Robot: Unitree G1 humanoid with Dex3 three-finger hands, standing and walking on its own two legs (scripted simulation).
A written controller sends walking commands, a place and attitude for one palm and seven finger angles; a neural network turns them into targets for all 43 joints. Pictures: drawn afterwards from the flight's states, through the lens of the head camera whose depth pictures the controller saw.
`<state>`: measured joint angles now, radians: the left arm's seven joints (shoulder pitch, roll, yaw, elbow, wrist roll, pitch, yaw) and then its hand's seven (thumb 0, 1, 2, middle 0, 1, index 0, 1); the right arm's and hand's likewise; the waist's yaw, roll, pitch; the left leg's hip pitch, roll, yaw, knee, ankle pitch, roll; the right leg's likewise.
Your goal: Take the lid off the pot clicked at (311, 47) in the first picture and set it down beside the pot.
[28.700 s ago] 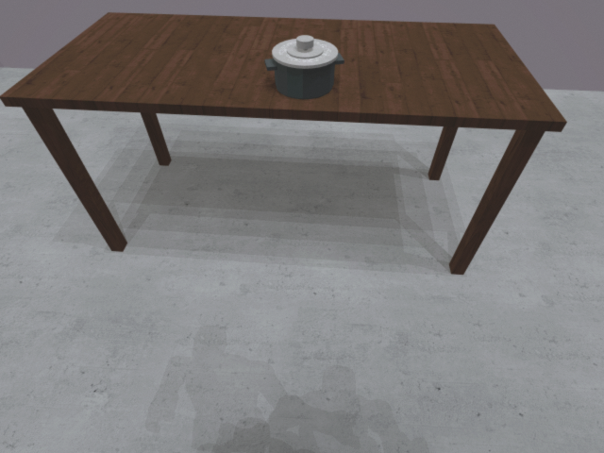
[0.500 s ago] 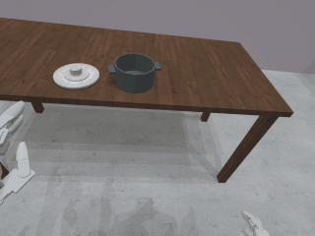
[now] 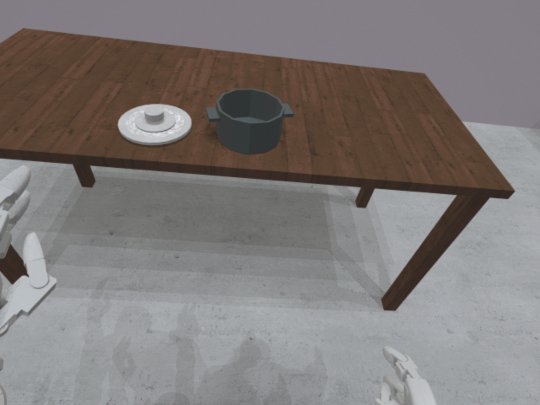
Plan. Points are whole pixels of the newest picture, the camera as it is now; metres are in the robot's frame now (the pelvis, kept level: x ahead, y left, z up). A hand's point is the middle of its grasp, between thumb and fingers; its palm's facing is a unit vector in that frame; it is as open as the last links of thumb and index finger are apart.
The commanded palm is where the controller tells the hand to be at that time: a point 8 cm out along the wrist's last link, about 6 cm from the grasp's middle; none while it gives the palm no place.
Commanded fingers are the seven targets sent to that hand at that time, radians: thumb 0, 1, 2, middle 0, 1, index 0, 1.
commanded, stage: stop stepping back and stand still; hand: left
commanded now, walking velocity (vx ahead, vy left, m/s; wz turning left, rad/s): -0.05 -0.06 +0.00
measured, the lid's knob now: (154, 113) +0.78 +0.32 +0.00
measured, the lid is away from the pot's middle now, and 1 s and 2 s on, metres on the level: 0.25 0.25 0.25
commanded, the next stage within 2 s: let the arm hang, fingers relaxed in 0.08 s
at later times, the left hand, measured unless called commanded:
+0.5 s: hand out of the picture -0.01 +0.16 -0.19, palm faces +0.06 -0.99 -0.16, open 7.0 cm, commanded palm none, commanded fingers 0.00 0.90 0.90 -0.20 -0.30 -0.20 -0.30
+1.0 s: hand out of the picture +0.02 +0.12 -0.18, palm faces +0.07 -0.99 -0.15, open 7.3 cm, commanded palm none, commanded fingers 0.00 0.90 0.90 -0.20 -0.30 -0.20 -0.30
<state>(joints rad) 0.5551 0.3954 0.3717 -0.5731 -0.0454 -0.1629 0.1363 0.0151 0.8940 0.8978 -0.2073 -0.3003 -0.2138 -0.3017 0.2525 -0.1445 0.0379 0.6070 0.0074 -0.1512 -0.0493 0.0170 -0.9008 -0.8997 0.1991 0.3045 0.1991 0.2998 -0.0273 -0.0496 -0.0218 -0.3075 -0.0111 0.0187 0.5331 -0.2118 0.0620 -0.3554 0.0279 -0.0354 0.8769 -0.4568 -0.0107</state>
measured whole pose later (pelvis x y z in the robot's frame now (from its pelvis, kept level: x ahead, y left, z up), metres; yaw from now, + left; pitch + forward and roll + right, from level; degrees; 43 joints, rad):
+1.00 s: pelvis +0.04 -0.03 +0.00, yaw +1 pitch +0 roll +0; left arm 0.30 0.09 0.01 1.14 0.00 0.01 0.05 0.02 0.94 0.90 -0.20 -0.30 -0.21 -0.30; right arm 0.33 -0.07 -0.03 1.13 -0.01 0.00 -0.05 0.02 -0.92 -0.90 0.20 0.30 0.20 0.30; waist -0.01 0.00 0.03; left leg -0.25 -0.02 0.00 0.50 -0.24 0.02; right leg -0.09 0.02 -0.09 0.43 -0.33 -0.04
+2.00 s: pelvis +0.05 -0.03 +0.00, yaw -1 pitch -1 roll +0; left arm 0.31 0.10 0.01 1.12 0.00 0.00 0.05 0.00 0.92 0.90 -0.20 -0.30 -0.20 -0.30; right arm 0.32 -0.08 -0.03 1.14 0.00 0.00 -0.06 0.01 -0.91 -0.90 0.20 0.30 0.20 0.30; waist -0.01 0.00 0.04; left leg -0.21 0.00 0.02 0.48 -0.26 0.01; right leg -0.06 0.03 -0.06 0.40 -0.33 -0.04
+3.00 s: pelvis +0.04 -0.03 +0.00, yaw -1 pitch -1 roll +0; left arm 0.33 0.09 0.01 1.13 0.00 -0.01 0.05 0.00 0.91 0.90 -0.20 -0.30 -0.20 -0.30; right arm 0.32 -0.08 -0.03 1.15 0.00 -0.01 -0.06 0.01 -0.91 -0.90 0.20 0.30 0.20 0.30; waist -0.01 0.00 0.04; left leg -0.21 0.01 0.03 0.46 -0.24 0.01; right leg -0.07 0.03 -0.05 0.40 -0.32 -0.04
